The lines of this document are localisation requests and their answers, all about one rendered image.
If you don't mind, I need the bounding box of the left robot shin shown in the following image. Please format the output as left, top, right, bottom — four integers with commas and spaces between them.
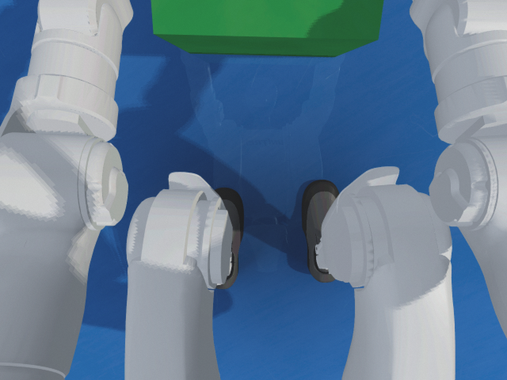
126, 172, 232, 285

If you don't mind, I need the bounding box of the robot left thigh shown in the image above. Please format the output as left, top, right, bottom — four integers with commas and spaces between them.
124, 189, 233, 380

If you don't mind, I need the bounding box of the robot right forearm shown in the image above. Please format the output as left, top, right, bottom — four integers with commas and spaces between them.
410, 0, 507, 144

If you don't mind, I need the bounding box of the robot left forearm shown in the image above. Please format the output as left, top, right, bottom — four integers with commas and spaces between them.
0, 0, 133, 142

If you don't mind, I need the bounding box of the left robot upper arm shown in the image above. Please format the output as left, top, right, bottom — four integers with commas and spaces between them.
0, 132, 128, 380

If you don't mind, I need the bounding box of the carton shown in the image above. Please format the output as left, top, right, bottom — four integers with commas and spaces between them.
151, 0, 384, 57

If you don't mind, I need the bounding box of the right robot upper arm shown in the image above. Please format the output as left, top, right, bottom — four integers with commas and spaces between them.
429, 135, 507, 338

